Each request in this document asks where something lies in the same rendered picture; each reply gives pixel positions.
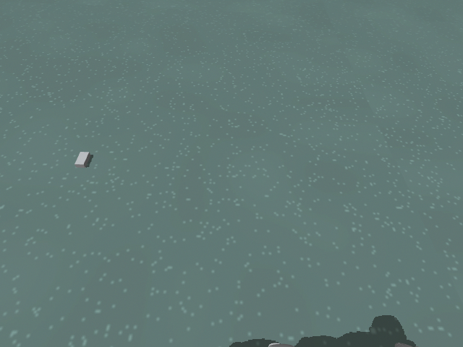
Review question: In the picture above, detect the small box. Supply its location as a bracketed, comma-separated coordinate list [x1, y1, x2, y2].
[75, 152, 90, 168]

